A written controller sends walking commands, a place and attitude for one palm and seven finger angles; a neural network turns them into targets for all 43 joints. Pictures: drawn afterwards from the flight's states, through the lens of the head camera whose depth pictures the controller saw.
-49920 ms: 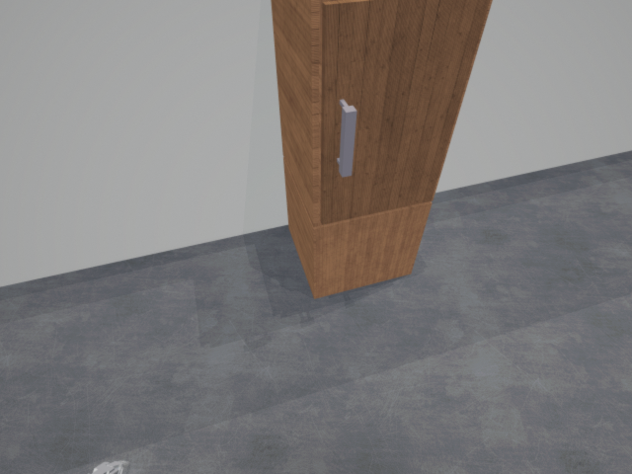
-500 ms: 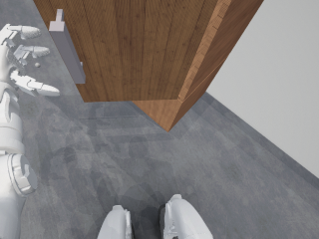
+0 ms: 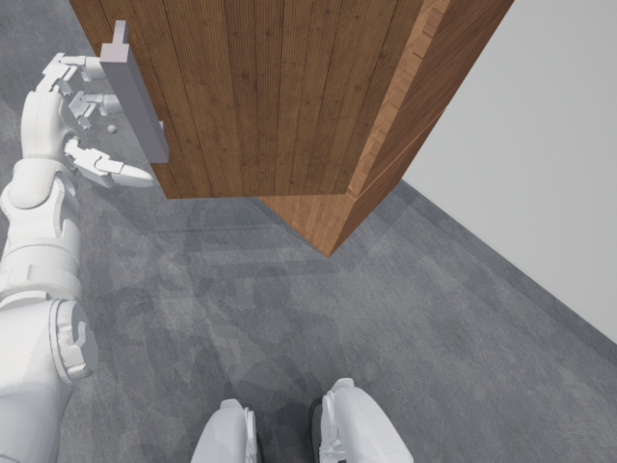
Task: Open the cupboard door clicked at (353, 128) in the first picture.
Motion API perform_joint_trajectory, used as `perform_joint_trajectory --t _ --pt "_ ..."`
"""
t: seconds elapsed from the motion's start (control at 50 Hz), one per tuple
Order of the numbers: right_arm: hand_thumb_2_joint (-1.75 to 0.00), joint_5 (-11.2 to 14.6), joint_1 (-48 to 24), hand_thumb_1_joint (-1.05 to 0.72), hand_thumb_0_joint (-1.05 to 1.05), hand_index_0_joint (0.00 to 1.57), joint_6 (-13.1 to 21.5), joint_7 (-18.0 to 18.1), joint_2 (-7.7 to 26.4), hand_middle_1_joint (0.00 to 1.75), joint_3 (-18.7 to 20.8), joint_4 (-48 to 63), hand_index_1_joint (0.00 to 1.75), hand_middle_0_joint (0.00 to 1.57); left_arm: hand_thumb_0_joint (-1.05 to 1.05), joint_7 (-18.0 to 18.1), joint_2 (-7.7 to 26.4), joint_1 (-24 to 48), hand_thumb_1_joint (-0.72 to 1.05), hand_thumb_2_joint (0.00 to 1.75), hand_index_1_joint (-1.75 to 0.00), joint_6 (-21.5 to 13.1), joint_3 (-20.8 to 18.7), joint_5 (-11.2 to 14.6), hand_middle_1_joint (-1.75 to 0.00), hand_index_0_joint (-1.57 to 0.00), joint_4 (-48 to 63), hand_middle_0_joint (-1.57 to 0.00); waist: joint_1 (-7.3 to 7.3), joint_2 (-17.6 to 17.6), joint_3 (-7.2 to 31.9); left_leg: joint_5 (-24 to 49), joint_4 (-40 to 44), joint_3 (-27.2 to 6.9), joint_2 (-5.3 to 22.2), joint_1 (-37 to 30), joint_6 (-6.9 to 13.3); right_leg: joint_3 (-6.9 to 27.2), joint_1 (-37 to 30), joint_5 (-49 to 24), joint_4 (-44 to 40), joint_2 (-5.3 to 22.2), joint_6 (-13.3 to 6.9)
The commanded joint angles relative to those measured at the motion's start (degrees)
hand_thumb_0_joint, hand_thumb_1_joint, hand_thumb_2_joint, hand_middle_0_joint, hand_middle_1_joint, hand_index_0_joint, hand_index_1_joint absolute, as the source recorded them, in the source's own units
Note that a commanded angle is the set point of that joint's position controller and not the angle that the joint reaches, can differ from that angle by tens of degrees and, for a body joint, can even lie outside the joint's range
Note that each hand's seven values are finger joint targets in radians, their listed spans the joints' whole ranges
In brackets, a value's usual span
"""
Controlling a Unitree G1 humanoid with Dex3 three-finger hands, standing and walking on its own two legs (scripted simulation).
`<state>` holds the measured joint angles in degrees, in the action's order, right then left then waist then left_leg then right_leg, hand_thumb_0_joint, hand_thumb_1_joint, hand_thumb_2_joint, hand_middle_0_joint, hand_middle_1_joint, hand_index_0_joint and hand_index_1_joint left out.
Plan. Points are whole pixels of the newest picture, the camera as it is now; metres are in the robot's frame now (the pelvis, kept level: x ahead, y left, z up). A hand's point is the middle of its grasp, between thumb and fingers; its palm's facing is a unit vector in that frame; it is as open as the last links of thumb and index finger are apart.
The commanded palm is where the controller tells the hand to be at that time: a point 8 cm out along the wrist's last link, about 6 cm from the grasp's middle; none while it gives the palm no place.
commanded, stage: slide the fingers in behind the handle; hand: left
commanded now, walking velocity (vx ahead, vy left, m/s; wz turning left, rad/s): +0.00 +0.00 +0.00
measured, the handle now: (142, 99) +0.56 +0.18 +0.05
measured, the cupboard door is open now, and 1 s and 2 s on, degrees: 47 46 46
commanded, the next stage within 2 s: close the thumb around the handle in 1.12 s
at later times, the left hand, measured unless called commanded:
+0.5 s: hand (146, 130) +0.51 +0.17 +0.05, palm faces -0.01 -1.00 -0.03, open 14.0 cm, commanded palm +0.49 +0.21 +0.05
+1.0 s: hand (156, 131) +0.51 +0.15 +0.05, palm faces +0.00 -1.00 -0.03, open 14.0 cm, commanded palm +0.49 +0.20 +0.05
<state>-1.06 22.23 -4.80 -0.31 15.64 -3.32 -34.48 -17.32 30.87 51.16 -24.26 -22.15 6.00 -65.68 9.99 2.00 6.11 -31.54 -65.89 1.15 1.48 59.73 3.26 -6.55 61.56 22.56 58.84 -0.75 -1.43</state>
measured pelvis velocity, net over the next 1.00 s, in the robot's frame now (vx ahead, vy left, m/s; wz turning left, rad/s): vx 0.00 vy -0.01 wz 0.01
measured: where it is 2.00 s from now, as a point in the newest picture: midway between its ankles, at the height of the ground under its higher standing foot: outside the picture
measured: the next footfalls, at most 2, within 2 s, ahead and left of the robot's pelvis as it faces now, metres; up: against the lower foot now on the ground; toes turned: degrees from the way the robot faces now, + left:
none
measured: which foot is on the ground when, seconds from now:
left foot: down 0.00-1.00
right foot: down 0.00-1.00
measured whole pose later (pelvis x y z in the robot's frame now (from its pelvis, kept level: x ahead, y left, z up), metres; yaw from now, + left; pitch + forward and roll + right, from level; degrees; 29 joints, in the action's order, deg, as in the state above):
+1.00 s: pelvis +0.00 -0.01 +0.00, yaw +0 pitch +25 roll -3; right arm -1.4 21.7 -3.2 -0.7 15.4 -2.6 -34.8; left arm -10.7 25.2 51.7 -27.1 -20.2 4.6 -67.3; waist 10.1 2.1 6.5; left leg -31.1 -65.4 1.8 1.2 59.0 2.7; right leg -5.8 61.9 22.9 60.1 -0.6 -2.2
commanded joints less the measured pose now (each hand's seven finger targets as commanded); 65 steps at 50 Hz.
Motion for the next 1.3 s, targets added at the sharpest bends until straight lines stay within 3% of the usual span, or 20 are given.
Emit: perform_joint_trajectory --t 0.0,0.06,0.14,0.18,0.22,0.28,0.3,0.4,0.48,0.52,0.6,0.66,0.7,0.88,0.94,1.0,1.14,1.2,1.24,1.28 --pt "-0.90 -0.3 10.7 -0.90 0.00 0.20 0.5 0.5 11.0 0.30 4.4 1.4 0.30 0.20 0.00 1.3 11.4 25.1 -0.50 0.30 -1.20 -4.1 -1.2 0.9 -1.20 -0.30 11.2 -0.30 1.50 8.2 29.9 31.6 8.0 -7.0 0.5 -22.8 -3.5 3.5 -13.6 -15.3 -3.7 -1.9 -0.1" --pt "-0.90 -0.5 10.4 -0.90 0.00 0.20 0.5 0.4 10.6 0.30 4.2 2.5 0.30 0.20 0.00 2.7 12.4 23.7 -0.50 0.30 -1.20 -4.7 -2.2 0.0 -1.20 -0.30 11.4 -0.30 0.68 7.3 29.5 31.0 8.0 -6.4 0.0 -20.3 -3.1 3.9 -16.0 -16.5 -3.3 -1.9 -0.4" --pt "-0.90 -0.4 9.9 -0.90 0.00 0.20 0.4 0.1 10.3 0.30 4.3 2.4 0.30 0.20 0.00 3.7 11.4 23.8 -0.50 0.30 -1.20 -5.1 -1.2 -0.9 -1.20 -0.30 10.6 -0.30 1.15 6.6 28.0 27.9 8.0 -5.6 -0.1 -18.4 -2.6 4.5 -16.6 -16.1 -3.8 -1.8 -0.1" --pt "-0.90 -0.5 10.1 -0.90 0.00 0.20 0.6 0.3 10.4 0.30 4.4 2.5 0.30 0.20 0.00 3.8 12.5 24.9 -0.50 0.30 -1.20 -5.8 -2.5 -0.5 -1.20 -0.30 12.2 -0.30 0.76 7.1 30.7 29.2 7.9 -5.6 -0.2 -19.5 -2.7 4.6 -17.9 -17.4 -3.5 -1.7 -0.1" --pt "-0.90 -0.4 9.8 -0.90 0.00 0.20 0.7 0.1 10.1 0.30 4.4 2.8 0.30 0.20 0.00 3.6 11.0 23.4 -0.50 0.30 -1.20 -5.9 -1.8 -0.2 -1.20 -0.30 13.0 -0.30 0.27 8.1 32.3 30.7 7.8 -5.4 -0.3 -20.3 -2.9 4.7 -18.6 -18.6 -3.2 -1.7 -0.1" --pt "-0.90 -0.3 9.8 -0.90 0.00 0.20 0.8 0.0 9.8 0.30 4.6 2.5 0.30 0.20 0.00 3.5 6.4 23.1 -0.50 0.30 -1.20 -5.6 1.4 0.3 -1.20 -0.30 12.3 -0.30 1.22 6.8 30.6 31.0 7.9 -5.5 -0.1 -20.7 -2.7 4.5 -17.6 -18.8 -3.7 -1.7 0.1" --pt "-0.90 -0.3 10.0 -0.90 0.00 0.20 0.7 0.1 10.1 0.30 4.6 2.2 0.30 0.20 0.00 3.8 8.4 22.6 -0.50 0.30 -1.20 -5.4 -0.2 0.1 -1.20 -0.30 11.3 -0.30 0.84 5.7 29.7 30.2 8.0 -5.6 0.0 -19.6 -2.8 4.3 -17.7 -18.2 -3.6 -1.7 0.0" --pt "-0.90 -0.4 9.6 -0.90 0.00 0.20 1.0 0.1 9.8 0.30 4.4 2.3 0.30 0.20 0.00 5.5 8.9 24.3 -0.50 0.30 -1.20 -5.7 -0.7 -0.5 -1.20 -0.30 11.1 -0.30 0.99 5.8 29.0 26.0 8.1 -4.9 -0.7 -16.9 -2.3 4.9 -18.6 -17.0 -3.7 -1.5 0.0" --pt "-0.90 -0.7 9.7 -0.90 0.00 0.20 1.5 -0.1 9.7 0.30 4.8 2.2 0.30 0.20 0.00 6.0 6.4 25.3 -0.50 0.30 -1.20 -7.3 1.2 -0.6 -1.20 -0.30 14.4 -0.30 0.87 7.8 33.0 29.6 7.8 -5.4 -0.5 -20.8 -2.8 4.8 -18.2 -18.5 -3.1 -1.4 -0.1" --pt "-0.90 -0.5 9.7 -0.90 0.00 0.20 1.4 -0.3 9.7 0.30 4.8 1.8 0.30 0.20 0.00 6.1 5.1 22.9 -0.50 0.30 -1.20 -6.6 1.7 -0.6 -1.20 -0.30 11.0 -0.30 1.05 6.1 29.9 28.8 8.0 -5.2 -0.4 -19.8 -2.8 4.5 -17.4 -17.8 -3.5 -1.5 0.0" --pt "-0.90 -0.4 9.6 -0.90 0.00 0.20 1.2 0.0 9.8 0.30 4.5 2.2 0.30 0.20 0.00 7.2 8.2 23.5 -0.50 0.30 -1.20 -5.6 -0.7 -1.1 -1.20 -0.30 8.9 -0.30 0.81 3.3 27.5 23.3 8.4 -4.2 -1.1 -13.6 -1.9 5.4 -20.1 -16.6 -3.9 -1.4 0.1" --pt "-0.90 -0.7 9.5 -0.90 0.00 0.20 1.8 -0.2 9.4 0.30 4.6 2.8 0.30 0.20 0.00 7.6 5.6 25.4 -0.50 0.30 -1.20 -6.6 1.5 -1.4 -1.20 -0.30 12.5 -0.30 1.07 6.1 30.5 24.6 8.2 -4.2 -1.2 -16.3 -1.9 5.5 -20.0 -17.6 -3.6 -1.3 -0.1" --pt "-0.90 -0.7 9.8 -0.90 0.00 0.20 1.8 -0.3 9.6 0.30 4.7 2.2 0.30 0.20 0.00 7.6 7.1 24.8 -0.50 0.30 -1.20 -7.0 0.1 -1.3 -1.20 -0.30 11.9 -0.30 0.74 4.8 31.4 25.3 7.9 -4.3 -1.1 -16.3 -2.1 5.6 -20.8 -18.4 -3.4 -1.4 0.0" --pt "-0.90 -0.4 9.4 -0.90 0.00 0.20 2.2 0.1 9.7 0.30 4.6 2.0 0.30 0.20 0.00 6.5 6.8 25.4 -0.50 0.30 -1.20 -7.0 0.6 -0.6 -1.20 -0.30 11.3 -0.30 0.96 5.8 30.3 23.3 8.4 -4.2 -1.2 -15.9 -1.9 5.8 -20.2 -16.8 -3.9 -1.3 0.0" --pt "-0.90 -0.4 9.4 -0.90 0.00 0.20 2.4 0.2 9.8 0.30 4.5 1.7 0.30 0.20 0.00 6.6 5.7 26.0 -0.50 0.30 -1.20 -6.5 1.5 -0.6 -1.20 -0.30 9.2 -0.30 1.99 3.7 27.5 21.1 8.3 -4.2 -1.1 -14.0 -1.7 5.7 -18.6 -14.8 -4.2 -1.2 0.2" --pt "-0.90 -0.7 9.7 -0.90 0.00 0.20 2.6 0.1 9.9 0.30 4.7 1.5 0.30 0.20 0.00 7.0 5.2 26.9 -0.50 0.30 -1.20 -7.0 1.8 -0.8 -1.20 -0.30 10.6 -0.30 1.74 5.9 31.1 24.3 7.8 -4.9 -1.0 -17.6 -2.2 5.3 -17.3 -15.8 -3.5 -1.2 0.1" --pt "-0.90 -0.7 9.9 -0.90 0.00 0.20 2.3 0.0 10.0 0.30 4.7 1.5 0.30 0.20 0.00 7.4 6.6 26.4 -0.50 0.30 -1.20 -6.5 0.9 -1.4 -1.20 -0.30 9.4 -0.30 1.67 3.8 29.7 23.5 7.7 -4.6 -1.1 -15.1 -1.9 5.6 -18.9 -16.3 -3.7 -1.2 0.1" --pt "-0.90 -0.7 9.8 -0.90 0.00 0.20 2.3 0.0 10.0 0.30 4.5 1.7 0.30 0.20 0.00 7.3 6.7 26.5 -0.50 0.30 -1.20 -6.4 0.7 -1.2 -1.20 -0.30 9.9 -0.30 1.45 6.0 30.0 24.0 8.0 -4.7 -1.1 -16.0 -2.1 5.3 -18.4 -16.3 -3.5 -1.3 0.0" --pt "-0.90 -0.7 10.1 -0.90 0.00 0.20 2.2 0.1 10.1 0.30 4.7 1.9 0.30 0.20 0.00 7.2 8.6 25.1 -0.39 0.35 -1.21 -6.5 -1.0 -1.0 -1.21 -0.31 10.7 -0.31 0.87 4.0 32.1 25.3 7.6 -4.3 -1.1 -15.6 -1.9 5.8 -21.1 -18.4 -3.4 -1.3 0.0" --pt "-0.90 -0.6 9.9 -0.90 0.00 0.20 2.1 0.0 9.8 0.30 4.5 2.2 0.30 0.20 0.00 6.8 8.2 23.9 -0.28 0.40 -1.22 -6.5 -0.9 -0.7 -1.22 -0.32 10.4 -0.32 0.49 5.7 31.3 26.0 7.7 -4.1 -1.1 -15.4 -2.1 5.8 -21.0 -19.3 -3.3 -1.3 -0.1"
